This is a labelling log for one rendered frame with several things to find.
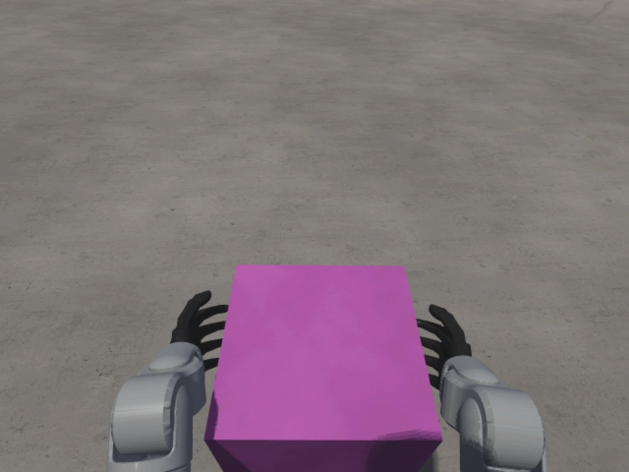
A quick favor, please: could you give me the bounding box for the robot left hand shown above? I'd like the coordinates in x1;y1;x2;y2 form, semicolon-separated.
170;290;229;372

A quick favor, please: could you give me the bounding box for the robot right hand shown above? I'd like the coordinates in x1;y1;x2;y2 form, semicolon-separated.
416;305;472;390

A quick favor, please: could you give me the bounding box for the robot right forearm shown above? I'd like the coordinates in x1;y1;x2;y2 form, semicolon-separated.
439;356;547;472

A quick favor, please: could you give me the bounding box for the carton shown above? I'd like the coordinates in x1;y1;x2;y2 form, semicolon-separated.
204;265;442;472

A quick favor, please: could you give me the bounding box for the robot left forearm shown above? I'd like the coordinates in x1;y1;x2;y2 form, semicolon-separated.
106;342;206;472

